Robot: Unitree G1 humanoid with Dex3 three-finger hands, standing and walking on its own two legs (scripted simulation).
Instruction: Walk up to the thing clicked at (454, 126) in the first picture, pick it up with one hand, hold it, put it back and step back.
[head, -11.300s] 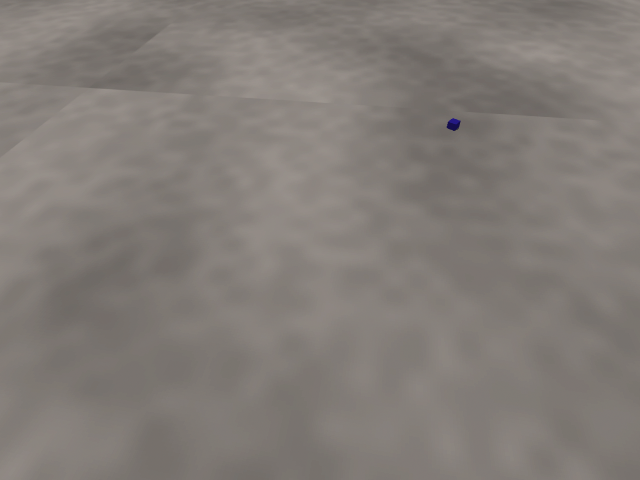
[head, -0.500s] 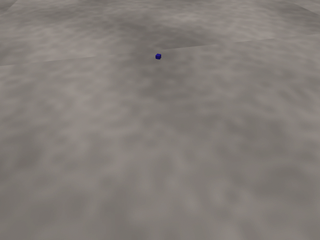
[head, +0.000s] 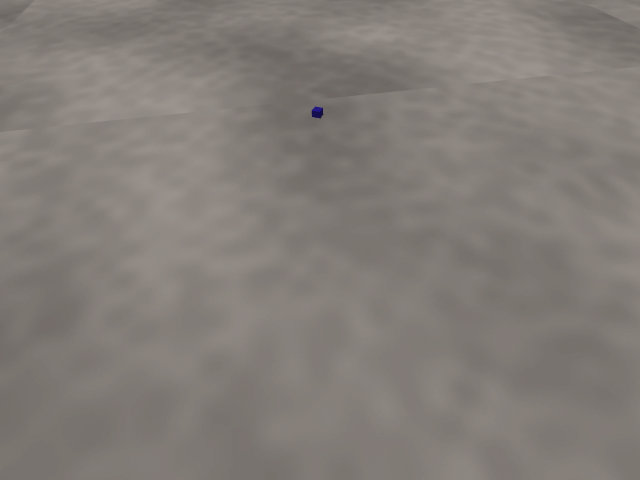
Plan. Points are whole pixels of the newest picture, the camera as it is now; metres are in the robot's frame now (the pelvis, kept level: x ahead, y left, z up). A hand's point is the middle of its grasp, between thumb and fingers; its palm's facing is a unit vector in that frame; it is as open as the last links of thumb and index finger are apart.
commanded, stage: stand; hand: left
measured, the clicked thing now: (317, 112) +2.39 +0.10 -0.76
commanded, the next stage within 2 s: walk up in 0.82 s
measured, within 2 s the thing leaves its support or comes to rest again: neither
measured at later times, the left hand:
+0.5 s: hand out of the picture +0.07 +0.25 -0.16, palm faces -0.03 -0.94 -0.35, open 7.4 cm
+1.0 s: hand out of the picture +0.08 +0.30 -0.14, palm faces +0.22 -0.92 -0.32, open 7.4 cm
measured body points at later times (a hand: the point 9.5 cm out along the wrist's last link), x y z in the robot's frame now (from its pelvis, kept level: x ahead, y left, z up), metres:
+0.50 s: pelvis +0.00 +0.00 +0.00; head +0.01 -0.01 +0.45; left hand +0.07 +0.30 -0.13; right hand +0.07 -0.30 -0.14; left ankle +0.00 +0.13 -0.75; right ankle -0.02 -0.12 -0.75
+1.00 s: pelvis +0.02 +0.01 -0.01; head +0.01 +0.03 +0.44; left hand +0.07 +0.35 -0.12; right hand +0.13 -0.32 -0.11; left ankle +0.06 +0.14 -0.71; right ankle -0.02 -0.12 -0.75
